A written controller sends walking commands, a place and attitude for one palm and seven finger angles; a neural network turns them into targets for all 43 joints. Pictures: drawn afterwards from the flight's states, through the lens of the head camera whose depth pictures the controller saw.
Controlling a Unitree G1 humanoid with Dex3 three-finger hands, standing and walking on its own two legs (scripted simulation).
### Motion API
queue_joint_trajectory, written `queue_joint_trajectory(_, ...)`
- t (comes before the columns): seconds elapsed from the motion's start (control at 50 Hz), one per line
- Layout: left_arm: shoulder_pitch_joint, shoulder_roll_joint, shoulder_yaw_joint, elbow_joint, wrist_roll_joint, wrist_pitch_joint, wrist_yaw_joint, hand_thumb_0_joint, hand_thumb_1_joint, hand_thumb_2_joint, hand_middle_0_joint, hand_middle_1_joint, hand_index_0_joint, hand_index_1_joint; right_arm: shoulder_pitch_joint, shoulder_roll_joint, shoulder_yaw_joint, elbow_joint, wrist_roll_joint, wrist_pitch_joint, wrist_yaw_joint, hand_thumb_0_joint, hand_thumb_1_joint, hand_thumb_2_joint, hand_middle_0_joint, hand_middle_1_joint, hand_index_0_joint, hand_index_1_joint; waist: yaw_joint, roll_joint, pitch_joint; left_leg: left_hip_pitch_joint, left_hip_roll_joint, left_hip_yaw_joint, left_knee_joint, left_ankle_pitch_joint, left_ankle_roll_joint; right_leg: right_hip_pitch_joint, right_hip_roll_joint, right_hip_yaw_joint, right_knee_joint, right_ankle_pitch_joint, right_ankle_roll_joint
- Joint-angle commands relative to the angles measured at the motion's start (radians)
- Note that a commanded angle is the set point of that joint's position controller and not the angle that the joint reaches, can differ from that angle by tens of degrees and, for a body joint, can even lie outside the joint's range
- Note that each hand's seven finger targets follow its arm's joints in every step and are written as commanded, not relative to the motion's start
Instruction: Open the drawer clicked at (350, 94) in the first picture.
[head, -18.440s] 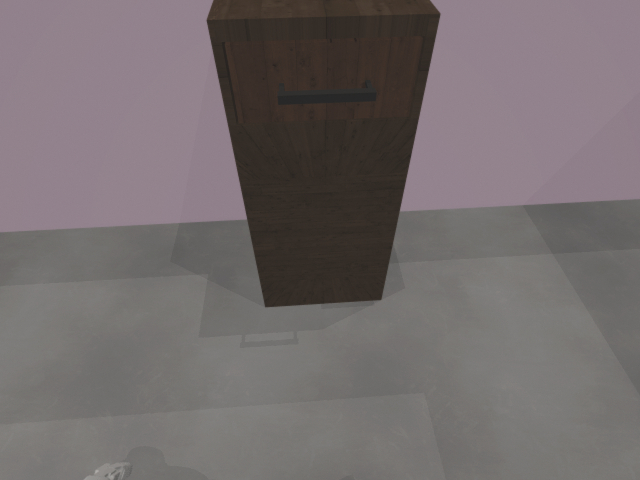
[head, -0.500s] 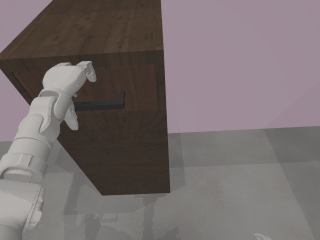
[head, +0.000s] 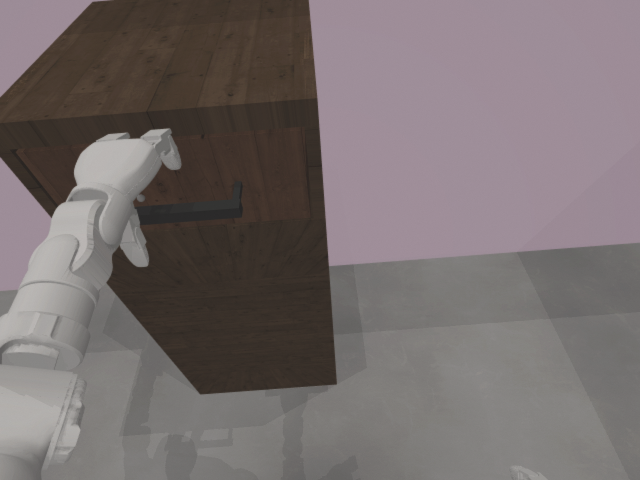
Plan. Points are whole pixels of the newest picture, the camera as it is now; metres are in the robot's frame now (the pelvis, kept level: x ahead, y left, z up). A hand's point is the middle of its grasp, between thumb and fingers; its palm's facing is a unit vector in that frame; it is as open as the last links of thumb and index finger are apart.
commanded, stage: re-aim the fingers above the handle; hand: left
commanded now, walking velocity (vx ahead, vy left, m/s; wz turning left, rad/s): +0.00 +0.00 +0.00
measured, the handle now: (174, 203) +0.47 +0.24 +0.09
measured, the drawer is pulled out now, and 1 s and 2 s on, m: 0.00 0.00 0.00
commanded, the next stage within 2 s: lower the fingers behind the handle in 0.94 s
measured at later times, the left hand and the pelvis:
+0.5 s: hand (144, 199) +0.43 +0.25 +0.14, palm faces +0.05 -0.05 -1.00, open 13.7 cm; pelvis +0.03 +0.02 +0.00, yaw +1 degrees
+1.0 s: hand (146, 197) +0.43 +0.24 +0.15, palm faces +0.03 -0.04 -1.00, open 13.8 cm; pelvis +0.04 +0.02 +0.00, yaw +1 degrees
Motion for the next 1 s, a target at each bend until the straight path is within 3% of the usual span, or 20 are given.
queue_joint_trajectory(0.0, -0.379, 0.299, 0.123, -0.216, -0.004, 0.017, 0.034, 0.000, -0.500, 0.300, -0.300, -1.200, -0.300, -1.200, -0.071, -0.113, -0.045, -0.140, -0.006, -0.041, 0.001, 0.000, -0.900, -0.900, 0.200, 0.300, 0.200, 0.300, 0.021, -0.076, -0.262, 0.020, -0.008, 0.028, -0.067, 0.103, 0.043, 0.200, -0.066, 0.060, -0.102, 0.086, 0.032)
queue_joint_trajectory(0.06, -0.385, 0.293, 0.136, -0.365, -0.012, -0.014, 0.048, 0.000, -0.500, 0.300, -0.300, -1.200, -0.300, -1.200, -0.073, -0.104, -0.059, -0.146, -0.011, -0.051, 0.006, 0.000, -0.900, -0.900, 0.200, 0.300, 0.200, 0.300, 0.022, -0.019, -0.348, 0.104, -0.009, 0.015, -0.048, 0.198, 0.049, 0.209, -0.053, 0.050, -0.078, 0.181, 0.022)
queue_joint_trajectory(0.1, -0.385, 0.222, 0.089, -0.413, -0.024, -0.012, 0.060, 0.000, -0.500, 0.300, -0.300, -1.200, -0.300, -1.200, -0.080, -0.096, -0.062, -0.142, -0.011, -0.054, 0.011, 0.000, -0.900, -0.900, 0.200, 0.300, 0.200, 0.300, 0.009, -0.010, -0.332, 0.143, -0.009, 0.008, -0.044, 0.232, 0.047, 0.168, -0.045, 0.035, -0.073, 0.200, 0.020)
queue_joint_trajectory(0.14, -0.373, 0.210, 0.085, -0.452, -0.033, 0.004, 0.072, 0.000, -0.500, 0.300, -0.300, -1.200, -0.300, -1.200, -0.086, -0.099, -0.063, -0.132, -0.012, -0.058, 0.018, 0.000, -0.900, -0.900, 0.200, 0.300, 0.200, 0.300, 0.011, -0.003, -0.336, 0.176, -0.005, 0.001, -0.043, 0.285, 0.043, 0.160, -0.040, 0.026, -0.071, 0.223, 0.014)
queue_joint_trajectory(0.18, -0.357, 0.235, 0.111, -0.426, -0.028, 0.042, 0.087, 0.000, -0.500, 0.300, -0.300, -1.200, -0.300, -1.200, -0.091, -0.101, -0.059, -0.115, -0.012, -0.054, 0.022, 0.000, -0.900, -0.900, 0.200, 0.300, 0.200, 0.300, 0.017, -0.018, -0.315, 0.169, -0.003, -0.005, -0.047, 0.294, 0.037, 0.156, -0.037, 0.018, -0.065, 0.230, 0.012)
queue_joint_trajectory(0.22, -0.333, 0.198, 0.083, -0.424, -0.022, 0.084, 0.090, 0.000, -0.500, 0.300, -0.300, -1.200, -0.300, -1.200, -0.108, -0.097, -0.054, -0.114, -0.012, -0.049, 0.029, 0.000, -0.900, -0.900, 0.200, 0.300, 0.200, 0.300, 0.025, -0.029, -0.314, 0.173, -0.001, -0.005, -0.055, 0.317, 0.032, 0.166, -0.038, 0.012, -0.065, 0.242, 0.012)
queue_joint_trajectory(0.34, -0.280, 0.207, 0.089, -0.506, -0.015, 0.164, 0.055, 0.000, -0.500, 0.300, -0.300, -1.200, -0.300, -1.200, -0.153, -0.099, -0.044, -0.129, -0.016, -0.034, 0.042, 0.000, -0.900, -0.900, 0.200, 0.300, 0.200, 0.300, 0.045, -0.030, -0.361, 0.218, 0.005, -0.015, -0.056, 0.448, 0.020, 0.234, -0.041, 0.009, -0.056, 0.330, 0.006)
queue_joint_trajectory(0.36, -0.259, 0.174, 0.065, -0.513, -0.020, 0.173, 0.046, 0.000, -0.500, 0.300, -0.300, -1.200, -0.300, -1.200, -0.157, -0.091, -0.039, -0.133, -0.016, -0.032, 0.044, 0.000, -0.900, -0.900, 0.200, 0.300, 0.200, 0.300, 0.042, -0.042, -0.342, 0.220, 0.006, -0.020, -0.055, 0.470, 0.022, 0.229, -0.041, 0.005, -0.056, 0.347, 0.008)
queue_joint_trajectory(0.44, -0.216, 0.202, 0.091, -0.510, -0.023, 0.193, 0.014, 0.000, -0.500, 0.300, -0.300, -1.200, -0.300, -1.200, -0.176, -0.098, -0.031, -0.138, -0.019, -0.022, 0.042, 0.000, -0.900, -0.900, 0.200, 0.300, 0.200, 0.300, 0.045, -0.083, -0.310, 0.203, 0.005, -0.014, -0.068, 0.444, 0.022, 0.251, -0.043, 0.006, -0.070, 0.347, 0.010)
queue_joint_trajectory(0.48, -0.257, 0.164, 0.051, -0.525, -0.015, 0.194, 0.004, 0.000, -0.500, 0.300, -0.300, -1.200, -0.300, -1.200, -0.179, -0.091, -0.028, -0.137, -0.017, -0.023, 0.042, 0.000, -0.900, -0.900, 0.200, 0.300, 0.200, 0.300, 0.033, -0.065, -0.290, 0.219, 0.010, -0.023, -0.066, 0.463, 0.018, 0.215, -0.042, -0.001, -0.066, 0.338, 0.009)
queue_joint_trajectory(0.52, -0.264, 0.132, 0.019, -0.543, -0.013, 0.198, -0.004, 0.000, -0.500, 0.300, -0.300, -1.200, -0.300, -1.200, -0.181, -0.086, -0.029, -0.140, -0.018, -0.025, 0.043, 0.000, -0.900, -0.900, 0.200, 0.300, 0.200, 0.300, 0.030, -0.040, -0.298, 0.251, 0.010, -0.026, -0.057, 0.483, 0.017, 0.192, -0.041, 0.000, -0.068, 0.328, 0.008)
queue_joint_trajectory(0.58, -0.273, 0.173, 0.056, -0.553, -0.014, 0.201, -0.007, 0.000, -0.500, 0.300, -0.300, -1.200, -0.300, -1.200, -0.177, -0.088, -0.030, -0.136, -0.023, -0.025, 0.042, 0.000, -0.900, -0.900, 0.200, 0.300, 0.200, 0.300, 0.033, -0.043, -0.329, 0.262, 0.010, -0.026, -0.051, 0.491, 0.014, 0.212, -0.041, 0.003, -0.067, 0.344, 0.008)
queue_joint_trajectory(0.62, -0.290, 0.151, 0.032, -0.541, -0.014, 0.200, -0.013, 0.000, -0.500, 0.300, -0.300, -1.200, -0.300, -1.200, -0.181, -0.088, -0.026, -0.134, -0.021, -0.025, 0.040, 0.000, -0.900, -0.900, 0.200, 0.300, 0.200, 0.300, 0.026, -0.053, -0.306, 0.242, 0.005, -0.023, -0.051, 0.479, 0.016, 0.211, -0.043, 0.003, -0.068, 0.359, 0.008)
queue_joint_trajectory(0.68, -0.274, 0.168, 0.051, -0.600, -0.021, 0.191, -0.017, 0.000, -0.500, 0.300, -0.300, -1.200, -0.300, -1.200, -0.183, -0.086, -0.028, -0.142, -0.024, -0.027, 0.044, 0.000, -0.900, -0.900, 0.200, 0.300, 0.200, 0.300, 0.038, -0.033, -0.350, 0.262, 0.004, -0.027, -0.043, 0.541, 0.015, 0.239, -0.044, 0.006, -0.058, 0.401, 0.008)
queue_joint_trajectory(0.74, -0.245, 0.123, 0.020, -0.594, -0.032, 0.196, -0.024, 0.000, -0.500, 0.300, -0.300, -1.200, -0.300, -1.200, -0.181, -0.085, -0.031, -0.140, -0.024, -0.024, 0.051, 0.000, -0.900, -0.900, 0.200, 0.300, 0.200, 0.300, 0.030, -0.038, -0.333, 0.266, 0.007, -0.027, -0.042, 0.544, 0.011, 0.224, -0.043, 0.001, -0.064, 0.384, 0.010)
queue_joint_trajectory(0.78, -0.244, 0.158, 0.048, -0.589, -0.026, 0.197, -0.021, 0.000, -0.500, 0.300, -0.300, -1.200, -0.300, -1.200, -0.188, -0.088, -0.030, -0.138, -0.023, -0.024, 0.049, 0.000, -0.900, -0.900, 0.200, 0.300, 0.200, 0.300, 0.037, -0.050, -0.323, 0.248, 0.004, -0.025, -0.045, 0.510, 0.015, 0.228, -0.041, 0.005, -0.063, 0.381, 0.009)
queue_joint_trajectory(0.84, -0.260, 0.144, 0.032, -0.579, -0.028, 0.199, -0.021, 0.000, -0.500, 0.300, -0.300, -1.200, -0.300, -1.200, -0.185, -0.091, -0.030, -0.137, -0.022, -0.024, 0.046, 0.000, -0.900, -0.900, 0.200, 0.300, 0.200, 0.300, 0.031, -0.059, -0.319, 0.235, 0.002, -0.021, -0.055, 0.461, 0.016, 0.235, -0.044, 0.007, -0.070, 0.361, 0.009)
queue_joint_trajectory(0.88, -0.245, 0.193, 0.076, -0.579, -0.024, 0.196, -0.018, 0.000, -0.500, 0.300, -0.300, -1.200, -0.300, -1.200, -0.190, -0.091, -0.029, -0.137, -0.022, -0.027, 0.044, 0.000, -0.900, -0.900, 0.200, 0.300, 0.200, 0.300, 0.041, -0.059, -0.327, 0.222, -0.003, -0.018, -0.056, 0.453, 0.020, 0.259, -0.045, 0.012, -0.067, 0.378, 0.009)
queue_joint_trajectory(0.92, -0.279, 0.144, 0.029, -0.577, -0.028, 0.193, -0.021, 0.000, -0.500, 0.300, -0.300, -1.200, -0.300, -1.200, -0.187, -0.088, -0.029, -0.135, -0.019, -0.030, 0.042, 0.000, -0.900, -0.900, 0.200, 0.300, 0.200, 0.300, 0.028, -0.060, -0.308, 0.222, -0.001, -0.019, -0.059, 0.429, 0.020, 0.233, -0.046, 0.008, -0.072, 0.357, 0.012)
queue_joint_trajectory(0.98, -0.256, 0.199, 0.078, -0.535, -0.030, 0.190, -0.022, 0.000, -0.500, 0.300, -0.300, -1.200, -0.300, -1.200, -0.185, -0.093, -0.027, -0.132, -0.019, -0.031, 0.036, 0.000, -0.900, -0.900, 0.200, 0.300, 0.200, 0.300, 0.036, -0.066, -0.295, 0.192, -0.007, -0.007, -0.064, 0.393, 0.025, 0.262, -0.049, 0.017, -0.078, 0.363, 0.013)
